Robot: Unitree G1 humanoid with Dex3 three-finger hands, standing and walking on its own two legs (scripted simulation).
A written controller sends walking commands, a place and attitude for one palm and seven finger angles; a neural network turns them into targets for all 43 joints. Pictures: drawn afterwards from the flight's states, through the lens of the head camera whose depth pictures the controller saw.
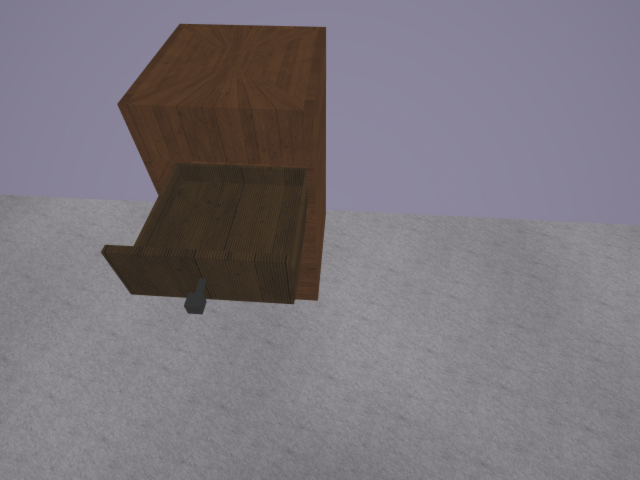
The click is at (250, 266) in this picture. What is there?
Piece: drawer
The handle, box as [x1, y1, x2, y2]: [184, 278, 206, 313]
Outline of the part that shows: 204,278 199,279 195,292 188,293 184,306 188,313 202,313 206,301 202,293 206,281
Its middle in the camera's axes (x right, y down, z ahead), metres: -0.26 +0.12 +0.82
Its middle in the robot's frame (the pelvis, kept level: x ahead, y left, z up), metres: +0.49 +0.29 -0.23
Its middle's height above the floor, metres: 0.55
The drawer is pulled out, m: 0.30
